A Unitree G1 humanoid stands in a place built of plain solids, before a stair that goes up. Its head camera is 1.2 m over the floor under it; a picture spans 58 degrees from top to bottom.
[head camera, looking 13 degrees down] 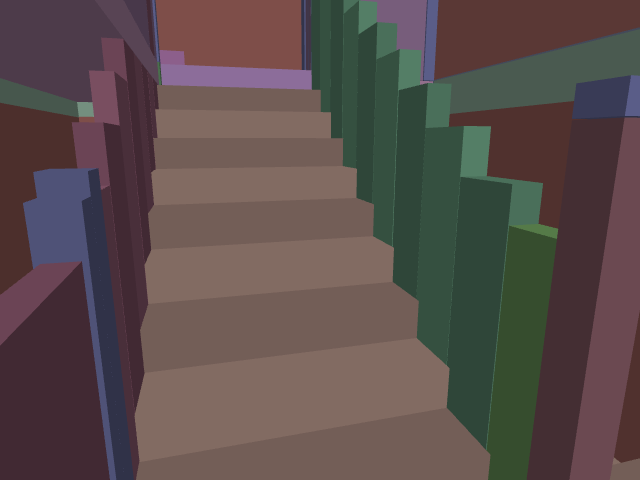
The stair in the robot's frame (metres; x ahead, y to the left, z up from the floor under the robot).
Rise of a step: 0.17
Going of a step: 0.27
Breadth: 1.13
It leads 15 degrees to the left of straight ahead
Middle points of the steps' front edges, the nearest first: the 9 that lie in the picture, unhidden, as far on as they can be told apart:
1.36 0.05 0.35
1.62 0.12 0.52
1.88 0.19 0.69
2.14 0.26 0.87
2.40 0.33 1.04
2.66 0.40 1.21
2.92 0.47 1.39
3.18 0.54 1.56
3.45 0.61 1.73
